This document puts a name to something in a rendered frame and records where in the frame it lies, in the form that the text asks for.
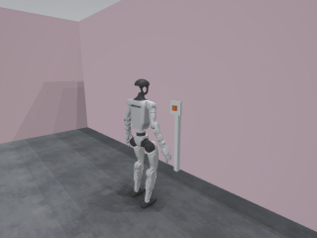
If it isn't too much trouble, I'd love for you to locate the robot left forearm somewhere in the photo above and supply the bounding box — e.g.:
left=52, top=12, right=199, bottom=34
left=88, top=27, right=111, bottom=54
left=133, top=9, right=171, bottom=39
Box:
left=124, top=119, right=132, bottom=136

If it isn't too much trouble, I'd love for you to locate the robot left upper arm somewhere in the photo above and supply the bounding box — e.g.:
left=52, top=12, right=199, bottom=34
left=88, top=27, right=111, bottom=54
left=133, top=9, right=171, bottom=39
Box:
left=124, top=98, right=133, bottom=122

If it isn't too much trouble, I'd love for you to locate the robot right upper arm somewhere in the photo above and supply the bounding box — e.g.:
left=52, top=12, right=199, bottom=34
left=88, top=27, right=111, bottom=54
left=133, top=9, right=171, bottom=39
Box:
left=146, top=100, right=157, bottom=129

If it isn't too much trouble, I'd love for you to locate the robot right hand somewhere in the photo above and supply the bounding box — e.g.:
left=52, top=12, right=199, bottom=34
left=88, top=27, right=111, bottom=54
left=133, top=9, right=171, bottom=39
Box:
left=161, top=146, right=172, bottom=164

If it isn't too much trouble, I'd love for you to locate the robot right forearm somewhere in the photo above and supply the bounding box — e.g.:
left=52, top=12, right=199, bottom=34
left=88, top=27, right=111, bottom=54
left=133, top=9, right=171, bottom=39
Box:
left=154, top=122, right=166, bottom=148

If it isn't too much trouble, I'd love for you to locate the panel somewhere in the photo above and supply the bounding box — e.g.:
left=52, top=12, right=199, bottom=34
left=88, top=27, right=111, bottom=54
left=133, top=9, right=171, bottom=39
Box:
left=169, top=100, right=182, bottom=172

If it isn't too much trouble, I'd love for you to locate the robot left hand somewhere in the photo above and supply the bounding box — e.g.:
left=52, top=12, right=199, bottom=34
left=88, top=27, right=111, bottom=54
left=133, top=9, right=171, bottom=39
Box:
left=125, top=134, right=133, bottom=147

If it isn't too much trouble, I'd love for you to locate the robot left foot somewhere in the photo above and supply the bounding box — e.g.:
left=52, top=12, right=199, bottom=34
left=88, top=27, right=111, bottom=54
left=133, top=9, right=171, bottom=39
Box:
left=131, top=187, right=146, bottom=198

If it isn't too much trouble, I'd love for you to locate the robot left shin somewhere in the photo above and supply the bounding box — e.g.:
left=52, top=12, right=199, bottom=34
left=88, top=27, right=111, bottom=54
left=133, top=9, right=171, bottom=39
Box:
left=133, top=163, right=144, bottom=192

